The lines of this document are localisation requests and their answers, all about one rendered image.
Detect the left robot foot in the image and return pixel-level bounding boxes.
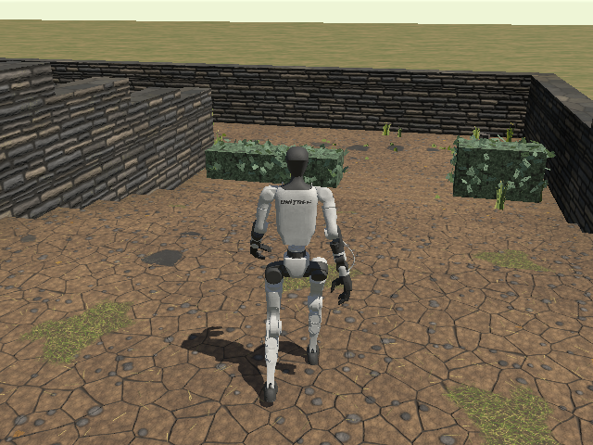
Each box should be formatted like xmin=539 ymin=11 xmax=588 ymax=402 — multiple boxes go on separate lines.
xmin=263 ymin=381 xmax=278 ymax=402

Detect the robot left forearm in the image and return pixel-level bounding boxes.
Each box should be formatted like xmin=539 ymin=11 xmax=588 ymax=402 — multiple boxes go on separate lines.
xmin=250 ymin=220 xmax=264 ymax=248

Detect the left robot upper arm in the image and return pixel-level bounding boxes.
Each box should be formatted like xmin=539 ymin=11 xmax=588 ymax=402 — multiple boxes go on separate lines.
xmin=254 ymin=185 xmax=278 ymax=234

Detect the robot right thigh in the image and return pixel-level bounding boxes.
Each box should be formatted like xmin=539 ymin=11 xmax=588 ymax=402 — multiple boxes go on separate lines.
xmin=308 ymin=257 xmax=328 ymax=312

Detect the robot right forearm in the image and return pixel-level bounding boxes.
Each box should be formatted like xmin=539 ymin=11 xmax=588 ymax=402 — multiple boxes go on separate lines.
xmin=330 ymin=225 xmax=350 ymax=276

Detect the right robot upper arm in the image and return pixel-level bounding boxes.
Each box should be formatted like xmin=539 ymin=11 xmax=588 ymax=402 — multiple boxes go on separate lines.
xmin=316 ymin=186 xmax=339 ymax=240

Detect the robot right hand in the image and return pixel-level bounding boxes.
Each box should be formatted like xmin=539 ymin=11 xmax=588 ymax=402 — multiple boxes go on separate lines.
xmin=331 ymin=275 xmax=352 ymax=305

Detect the robot left hand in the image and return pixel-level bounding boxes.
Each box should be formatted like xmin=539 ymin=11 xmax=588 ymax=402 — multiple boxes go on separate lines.
xmin=250 ymin=244 xmax=271 ymax=260

